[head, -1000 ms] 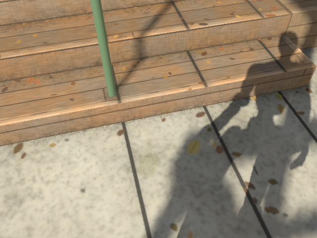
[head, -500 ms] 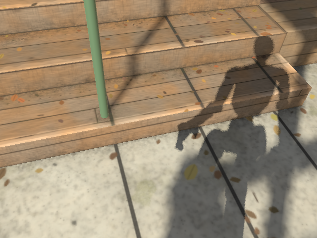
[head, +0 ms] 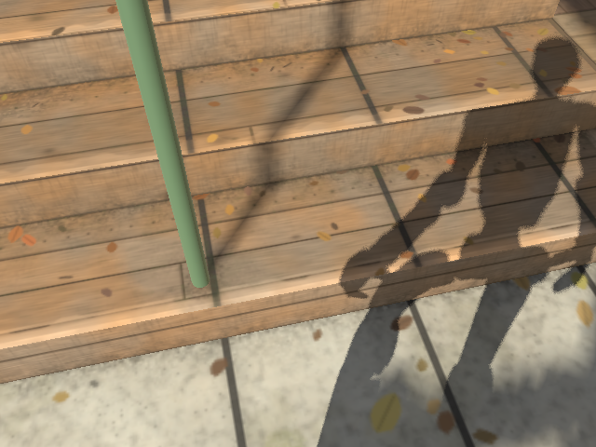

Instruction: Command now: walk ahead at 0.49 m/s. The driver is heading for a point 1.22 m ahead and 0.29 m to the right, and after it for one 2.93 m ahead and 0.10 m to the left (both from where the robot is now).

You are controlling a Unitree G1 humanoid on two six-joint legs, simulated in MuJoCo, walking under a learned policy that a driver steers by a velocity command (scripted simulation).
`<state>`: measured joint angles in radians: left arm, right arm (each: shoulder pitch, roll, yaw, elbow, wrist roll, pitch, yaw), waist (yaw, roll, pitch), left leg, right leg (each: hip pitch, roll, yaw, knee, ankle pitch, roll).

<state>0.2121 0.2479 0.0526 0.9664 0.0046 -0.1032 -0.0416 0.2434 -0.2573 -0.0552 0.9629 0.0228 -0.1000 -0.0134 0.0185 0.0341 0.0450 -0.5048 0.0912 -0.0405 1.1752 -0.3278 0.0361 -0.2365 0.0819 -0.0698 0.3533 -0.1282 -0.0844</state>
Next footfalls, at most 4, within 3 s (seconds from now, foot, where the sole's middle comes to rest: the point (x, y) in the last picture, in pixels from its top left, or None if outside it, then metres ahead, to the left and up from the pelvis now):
0.34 left None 0.37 0.16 -0.78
0.86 right None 0.44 -0.08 -0.78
1.32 left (296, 360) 0.68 0.05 -0.78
1.58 right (423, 300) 0.77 -0.24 -0.64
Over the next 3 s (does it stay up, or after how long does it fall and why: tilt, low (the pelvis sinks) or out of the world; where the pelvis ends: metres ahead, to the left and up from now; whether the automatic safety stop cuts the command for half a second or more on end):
stays up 1.42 -0.46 0.24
